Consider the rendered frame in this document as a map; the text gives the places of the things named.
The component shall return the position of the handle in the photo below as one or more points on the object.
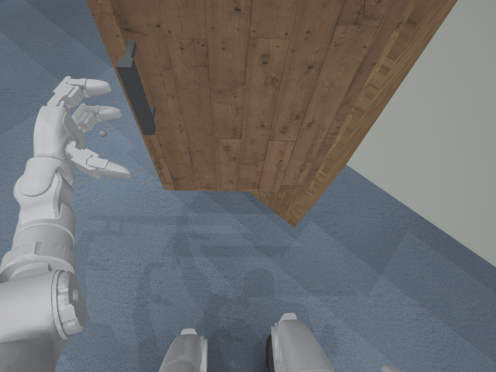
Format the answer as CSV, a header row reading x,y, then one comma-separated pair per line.
x,y
131,80

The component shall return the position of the left robot upper arm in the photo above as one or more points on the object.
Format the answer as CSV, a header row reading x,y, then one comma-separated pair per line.
x,y
38,315

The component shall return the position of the robot left hand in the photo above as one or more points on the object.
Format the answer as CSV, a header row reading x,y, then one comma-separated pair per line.
x,y
55,128

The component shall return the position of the robot right thigh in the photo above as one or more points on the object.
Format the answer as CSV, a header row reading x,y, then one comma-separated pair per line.
x,y
294,344

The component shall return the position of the right robot shin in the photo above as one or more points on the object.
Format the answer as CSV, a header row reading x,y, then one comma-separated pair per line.
x,y
280,367

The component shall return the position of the cupboard door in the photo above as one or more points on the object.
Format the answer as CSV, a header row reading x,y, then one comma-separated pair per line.
x,y
249,94

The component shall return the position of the left robot forearm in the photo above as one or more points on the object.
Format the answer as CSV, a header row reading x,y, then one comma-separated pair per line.
x,y
44,236

